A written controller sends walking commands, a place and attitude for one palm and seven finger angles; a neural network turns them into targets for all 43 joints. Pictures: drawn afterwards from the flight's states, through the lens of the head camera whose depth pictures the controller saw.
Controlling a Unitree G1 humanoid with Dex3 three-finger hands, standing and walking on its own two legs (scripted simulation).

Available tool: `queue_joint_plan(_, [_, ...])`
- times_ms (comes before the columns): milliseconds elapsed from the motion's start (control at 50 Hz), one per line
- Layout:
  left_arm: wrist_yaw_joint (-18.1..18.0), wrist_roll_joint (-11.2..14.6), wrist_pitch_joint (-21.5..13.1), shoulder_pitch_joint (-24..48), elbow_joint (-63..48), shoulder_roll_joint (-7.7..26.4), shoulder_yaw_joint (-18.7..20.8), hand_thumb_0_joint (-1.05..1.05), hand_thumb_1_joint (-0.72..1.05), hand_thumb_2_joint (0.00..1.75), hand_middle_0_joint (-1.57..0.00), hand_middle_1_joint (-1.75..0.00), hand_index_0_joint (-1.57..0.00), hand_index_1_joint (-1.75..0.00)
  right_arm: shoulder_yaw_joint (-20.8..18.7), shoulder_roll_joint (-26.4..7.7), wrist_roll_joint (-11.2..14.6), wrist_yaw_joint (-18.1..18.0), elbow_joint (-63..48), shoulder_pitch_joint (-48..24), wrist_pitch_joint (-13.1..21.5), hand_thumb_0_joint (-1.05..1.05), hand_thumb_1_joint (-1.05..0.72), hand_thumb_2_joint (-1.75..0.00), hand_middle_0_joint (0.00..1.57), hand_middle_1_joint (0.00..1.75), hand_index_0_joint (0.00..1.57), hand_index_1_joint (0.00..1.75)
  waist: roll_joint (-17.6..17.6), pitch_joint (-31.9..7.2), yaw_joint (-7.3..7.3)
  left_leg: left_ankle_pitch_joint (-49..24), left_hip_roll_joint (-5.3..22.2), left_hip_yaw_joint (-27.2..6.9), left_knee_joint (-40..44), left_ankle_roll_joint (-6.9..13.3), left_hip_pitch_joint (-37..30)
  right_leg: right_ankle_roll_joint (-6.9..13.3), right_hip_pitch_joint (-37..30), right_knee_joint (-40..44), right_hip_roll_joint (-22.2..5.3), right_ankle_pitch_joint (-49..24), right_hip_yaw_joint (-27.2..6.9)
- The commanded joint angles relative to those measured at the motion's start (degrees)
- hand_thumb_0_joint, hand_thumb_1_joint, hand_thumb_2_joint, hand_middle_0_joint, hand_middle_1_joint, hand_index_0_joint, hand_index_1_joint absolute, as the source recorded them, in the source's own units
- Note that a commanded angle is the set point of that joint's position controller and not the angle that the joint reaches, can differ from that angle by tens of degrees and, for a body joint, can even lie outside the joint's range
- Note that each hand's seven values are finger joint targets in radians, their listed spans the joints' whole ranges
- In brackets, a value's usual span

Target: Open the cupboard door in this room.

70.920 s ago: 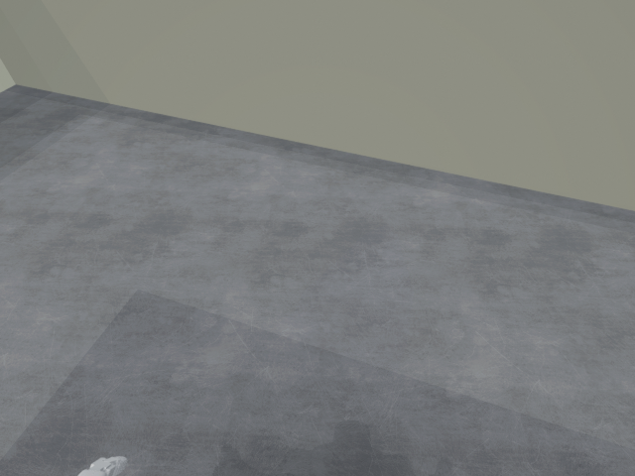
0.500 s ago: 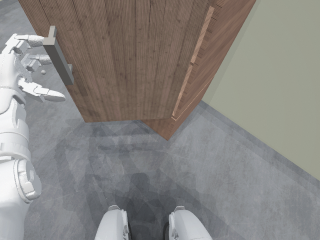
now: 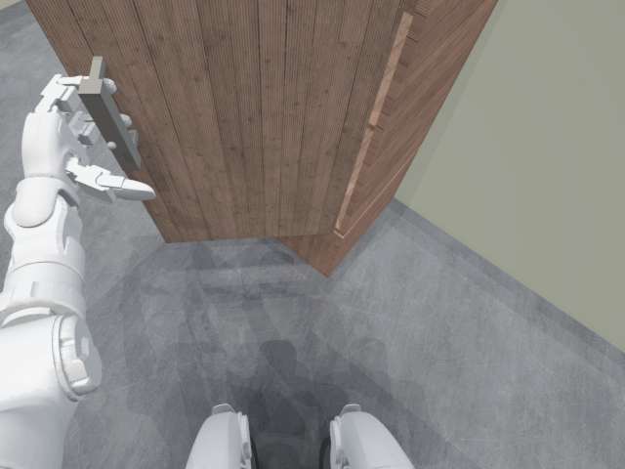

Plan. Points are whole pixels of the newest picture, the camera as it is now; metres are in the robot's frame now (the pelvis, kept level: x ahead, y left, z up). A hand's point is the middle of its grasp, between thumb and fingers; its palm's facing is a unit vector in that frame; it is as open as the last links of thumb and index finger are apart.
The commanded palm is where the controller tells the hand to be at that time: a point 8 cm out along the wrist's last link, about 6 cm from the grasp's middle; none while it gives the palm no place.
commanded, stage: slide the fingers in behind the handle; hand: left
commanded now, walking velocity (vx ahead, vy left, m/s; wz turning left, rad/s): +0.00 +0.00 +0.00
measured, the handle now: (115, 117) +0.55 +0.22 +0.06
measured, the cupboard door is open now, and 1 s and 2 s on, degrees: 44 45 75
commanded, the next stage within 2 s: close the thumb around the handle in 0.42 s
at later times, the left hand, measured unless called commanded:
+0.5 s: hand (120, 147) +0.49 +0.20 +0.07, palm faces +0.04 -1.00 -0.02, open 14.0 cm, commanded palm +0.46 +0.24 +0.07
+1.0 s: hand (111, 148) +0.49 +0.21 +0.07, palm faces +0.04 -1.00 -0.02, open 7.9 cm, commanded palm +0.47 +0.25 +0.07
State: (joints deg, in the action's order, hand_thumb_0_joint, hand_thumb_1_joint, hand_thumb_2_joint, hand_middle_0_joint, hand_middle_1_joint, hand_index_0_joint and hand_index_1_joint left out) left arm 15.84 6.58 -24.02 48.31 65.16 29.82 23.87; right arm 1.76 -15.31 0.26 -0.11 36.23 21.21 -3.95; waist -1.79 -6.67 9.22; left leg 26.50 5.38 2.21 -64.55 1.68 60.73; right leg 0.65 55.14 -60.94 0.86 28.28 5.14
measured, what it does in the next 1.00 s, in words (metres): stands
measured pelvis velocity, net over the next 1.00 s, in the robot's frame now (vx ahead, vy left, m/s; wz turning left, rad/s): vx -0.01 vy -0.01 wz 0.01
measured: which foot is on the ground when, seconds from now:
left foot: down 0.00-1.00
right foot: down 0.00-1.00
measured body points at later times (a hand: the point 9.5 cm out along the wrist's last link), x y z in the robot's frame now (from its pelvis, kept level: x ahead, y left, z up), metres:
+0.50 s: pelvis +0.00 +0.00 +0.00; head +0.12 +0.02 +0.43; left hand +0.48 +0.26 +0.08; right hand +0.02 -0.27 -0.11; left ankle +0.03 +0.10 -0.65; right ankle +0.00 -0.12 -0.65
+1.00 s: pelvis -0.01 -0.01 +0.00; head +0.12 +0.02 +0.43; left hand +0.48 +0.27 +0.07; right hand +0.01 -0.28 -0.11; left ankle +0.03 +0.10 -0.65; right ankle +0.00 -0.12 -0.65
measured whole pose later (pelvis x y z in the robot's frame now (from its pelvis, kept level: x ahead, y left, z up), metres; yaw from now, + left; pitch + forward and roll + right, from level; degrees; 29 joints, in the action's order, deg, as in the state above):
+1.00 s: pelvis -0.01 -0.01 +0.00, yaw +0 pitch +22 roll -4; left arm 16.3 7.2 -24.8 49.3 66.4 30.3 23.2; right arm 1.6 -15.9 0.5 -0.7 37.1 21.0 -3.0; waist -2.0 -6.6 8.9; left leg 26.1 5.3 1.5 -65.3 1.3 61.7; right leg 1.1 56.1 -62.1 0.9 28.3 5.5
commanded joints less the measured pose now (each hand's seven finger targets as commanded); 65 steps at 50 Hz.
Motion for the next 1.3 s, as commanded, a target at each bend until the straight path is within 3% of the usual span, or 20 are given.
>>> queue_joint_plan(0, [-0.26, 0.5, -3.9, 24.58, -11.75, 13.69, 0.67, 0.0, -0.5, 0.3, -0.3, -1.2, -0.3, -1.2, -3.79, -10.5, -0.28, -1.02, -2.53, 9.04, 0.82, 0.0, -0.9, -0.9, 0.2, 0.3, 0.2, 0.3, -5.96, -25.65, 1.03, -18.83, -2.95, -5.13, 6.2, 0.26, -24.99, 0.23, -5.52, 7.63, 2.37, -16.95, -2.95])
queue_joint_plan(120, [-0.4, 0.53, -4.9, 24.35, -13.62, 14.11, 1.41, 0.0, -0.5, 0.3, -0.3, -1.2, -0.3, -1.2, -3.99, -10.4, -0.51, -0.91, -2.17, 9.47, 0.99, 0.0, -0.9, -0.9, 0.2, 0.3, 0.2, 0.3, -7.75, -29.45, 0.27, -23.13, -2.83, -5.48, 5.7, -0.03, -28.24, 0.42, -6.12, 6.83, 2.39, -19.71, -2.77])
queue_joint_plan(200, [-0.42, 0.61, -4.18, 21.89, -12.5, 14.63, 2.19, 0.0, -0.5, 0.3, -0.3, -1.2, -0.3, -1.2, -3.97, -10.37, -0.35, -0.82, -2.58, 9.35, 0.59, 0.0, -0.9, -0.9, 0.2, 0.3, 0.2, 0.3, -6.76, -28.52, -0.43, -23.07, -2.99, -5.14, 6.01, 0.05, -27.02, 0.31, -7.49, 7.01, 2.45, -20.44, -2.84])
queue_joint_plan(240, [-0.36, 0.84, -3.68, 21.01, -12.34, 12.32, 0.51, 0.0, -0.5, 0.3, -0.3, -1.2, -0.3, -1.2, -3.97, -10.23, -0.13, -0.76, -2.88, 8.88, 0.51, 0.0, -0.9, -0.9, 0.2, 0.3, 0.2, 0.3, -5.28, -26.76, 0.16, -21.05, -3.08, -4.82, 6.4, 0.2, -25.83, 0.15, -7.3, 7.74, 2.43, -19.35, -2.86])
queue_joint_plan(300, [-0.73, 0.84, -4.35, 22.04, -12.81, 13.88, 1.8, 0.0, -0.5, 0.3, -0.3, -1.2, -0.3, -1.2, -4.01, -10.39, -0.25, -0.93, -2.69, 9.02, 0.54, 0.0, -0.9, -0.9, 0.2, 0.3, 0.2, 0.3, -5.65, -27.07, -0.16, -21.1, -3.05, -5.1, 6.48, 0.13, -26.29, 0.29, -7.24, 7.55, 2.41, -19.07, -2.88])
queue_joint_plan(380, [-1.11, 0.63, -5.24, 24.23, -13.27, 10.78, -1.09, 0.0, -0.5, 0.3, -0.3, -1.2, -0.3, -1.2, -4.01, -10.12, -0.26, -0.89, -2.24, 8.71, 0.84, 0.0, -0.9, -0.9, 0.2, 0.3, 0.2, 0.3, -7.15, -26.2, 0.73, -20.53, -3.04, -5.38, 6.58, 0.01, -27.66, 0.36, -5.01, 7.64, 2.32, -17.83, -2.78])
queue_joint_plan(440, [-1.41, 0.65, -5.04, 22.96, -11.62, 11.28, -0.22, 0.0, -0.5, 0.3, -0.3, -1.2, -0.3, -1.2, -4.03, -10.25, -0.35, -0.88, -2.2, 8.73, 0.94, 0.0, -0.9, -0.9, 0.2, 0.3, 0.2, 0.3, -5.04, -26.29, 0.42, -18.88, -3.24, -5.2, 6.66, 0.13, -25.84, 0.27, -6.53, 7.9, 2.28, -17.07, -2.94])
queue_joint_plan(500, [-1.43, 0.5, -5.11, 22.22, -11.47, 12.35, 0.54, 0.0, -0.5, 0.3, -0.3, -1.2, -0.3, -1.2, -3.86, -10.19, -0.29, -0.92, -2.52, 8.52, 0.89, 0.0, -0.9, -0.9, 0.2, 0.3, 0.2, 0.3, -5.46, -26.57, 0.01, -19.83, -3.36, -4.91, 6.52, 0.19, -25.41, 0.27, -7.33, 7.62, 2.22, -18.45, -3.18])
queue_joint_plan(580, [-1.45, 0.63, -5.58, 22.43, -12.77, 12.61, 0.75, 0.0, -0.28, 0.4, -0.32, -1.22, -0.32, -1.22, -3.9, -10.09, -0.24, -0.89, -2.75, 8.14, 0.94, 0.0, -0.9, -0.9, 0.2, 0.3, 0.2, 0.3, -5.94, -26.96, -0.19, -19.04, -3.39, -4.61, 6.41, 0.25, -25.13, 0.21, -7.87, 7.64, 2.21, -18.34, -3.52])
queue_joint_plan(620, [-1.38, 0.77, -5.25, 21.66, -11.44, 13.81, 1.65, 0.0, -0.16, 0.44, -0.32, -1.24, -0.32, -1.24, -3.82, -10.28, -0.1, -1.06, -2.8, 8.14, 0.93, 0.0, -0.9, -0.9, 0.2, 0.3, 0.2, 0.3, -3.91, -25.32, -0.12, -17.1, -3.45, -4.48, 6.64, 0.39, -22.88, 0.09, -8.87, 8.13, 2.22, -17.35, -3.75])
queue_joint_plan(660, [-1.04, 0.97, -5.3, 22.73, -11.94, 13.25, 1.04, 0.0, -0.05, 0.49, -0.33, -1.25, -0.33, -1.25, -3.65, -10.18, -0.11, -1.11, -3.01, 8.03, 1.17, 0.0, -0.9, -0.9, 0.2, 0.3, 0.2, 0.3, -3.9, -25.41, 0.25, -16.25, -3.67, -4.17, 6.39, 0.67, -21.85, 0.04, -9.32, 8.13, 2.18, -17.24, -4.09])
queue_joint_plan(760, [-0.24, 0.94, -4.85, 22.44, -10.53, 15.85, 2.52, 0.0, 0.23, 0.61, -0.35, -1.28, -0.35, -1.28, -3.44, -10.38, -0.04, -1.42, -3.07, 8.15, 1.41, 0.0, -0.9, -0.9, 0.2, 0.3, 0.2, 0.3, -5.31, -25.37, -0.14, -15.91, -3.64, -4.05, 5.97, 0.67, -20.71, 0.17, -9.35, 7.75, 2.16, -17.01, -4.39])
queue_joint_plan(820, [0.29, 0.94, -4.83, 24.34, -11.17, 15.7, 1.75, 0.0, 0.4, 0.68, -0.36, -1.3, -0.36, -1.3, -3.53, -10.49, -0.05, -1.56, -2.7, 8.28, 1.58, 0.0, -0.9, -0.9, 0.2, 0.3, 0.2, 0.3, -5.31, -26.24, 0.5, -16.58, -3.31, -4.48, 5.77, 0.58, -21.67, -0.03, -8.29, 7.6, 2.11, -16.93, -4.22])
queue_joint_plan(860, [0.79, 1.4, -5.1, 24.93, -11.77, 13.05, 0.01, 0.0, 0.51, 0.73, -0.37, -1.31, -0.37, -1.31, -3.56, -10.32, -0.11, -1.43, -2.6, 8.37, 1.81, 0.0, -0.9, -0.9, 0.2, 0.3, 0.2, 0.3, -6.79, -26.55, 0.88, -17.02, -3.33, -4.75, 5.63, 0.51, -23.63, 0.28, -6.35, 7.38, 2.24, -16.32, -3.72])
queue_joint_plan(980, [0.61, 1.18, -4.03, 24.98, -9.87, 14.08, 0.81, 0.0, 0.84, 0.88, -0.4, -1.34, -0.4, -1.34, -3.73, -10.8, -0.1, -1.59, -1.88, 8.89, 1.89, 0.0, -0.9, -0.9, 0.2, 0.3, 0.2, 0.3, -6.16, -26.73, 0.78, -17.13, -3.04, -5.44, 5.73, 0.33, -24.23, 0.24, -4.67, 7.33, 2.24, -15.11, -3.28])
queue_joint_plan(1000, [0.47, 1.12, -3.75, 26.03, -9.79, 13.34, -0.16, 0.0, 0.9, 0.9, -0.4, -1.35, -0.4, -1.35, -3.62, -10.76, -0.13, -1.59, -1.68, 8.8, 1.87, 0.0, -0.9, -0.9, 0.2, 0.3, 0.2, 0.3, -6.16, -25.73, 1.52, -16.56, -2.99, -5.47, 5.67, 0.4, -23.87, 0.15, -3.88, 7.52, 2.19, -14.63, -3.22])
queue_joint_plan(1080, [-0.86, 0.77, -4.53, 25.58, -12.54, 15.21, 2.28, 0.0, 0.9, 0.9, -0.4, -1.35, -0.4, -1.35, -3.86, -10.76, -0.53, -1.35, -1.93, 9.51, 1.81, 0.0, -0.9, -0.9, 0.2, 0.3, 0.2, 0.3, -8.21, -30.22, -0.14, -20.92, -2.89, -6.16, 5.81, -0.06, -27.94, 0.51, -4.37, 6.55, 2.31, -16.6, -2.6])
queue_joint_plan(1140, [-1.43, 0.6, -4.1, 24.68, -11.55, 13.95, 1.39, 0.0, 0.9, 0.9, -0.4, -1.35, -0.4, -1.35, -3.75, -10.51, -0.41, -1.12, -2.15, 9.03, 1.63, 0.0, -0.9, -0.9, 0.2, 0.3, 0.2, 0.3, -6.36, -26.97, 0.46, -19.1, -3.02, -5.47, 5.88, 0.17, -25.08, 0.21, -5.23, 7.27, 2.35, -16.43, -2.89])
queue_joint_plan(1240, [-1.88, 0.02, -4.43, 24.07, -11.84, 16.22, 3.02, 0.0, 0.9, 0.9, -0.4, -1.35, -0.4, -1.35, -3.62, -10.58, -0.49, -1.16, -2.58, 9.11, 1.34, 0.0, -0.9, -0.9, 0.2, 0.3, 0.2, 0.3, -5.33, -27.15, -0.14, -18.49, -3.19, -5.18, 6.2, 0.2, -23.68, 0.19, -7.48, 7.24, 2.38, -16.84, -3.13])
queue_joint_plan(1280, [-1.81, -0.03, -4.57, 23.72, -11.25, 14.77, 1.94, 0.0, 0.9, 0.9, -0.4, -1.35, -0.4, -1.35, -3.49, -10.3, -0.38, -1.13, -2.66, 8.76, 1.31, 0.0, -0.9, -0.9, 0.2, 0.3, 0.2, 0.3, -7.12, -26.51, 0.11, -19.15, -3.17, -5.13, 6.19, 0.08, -24.67, 0.31, -5.91, 7.13, 2.34, -17.0, -2.98])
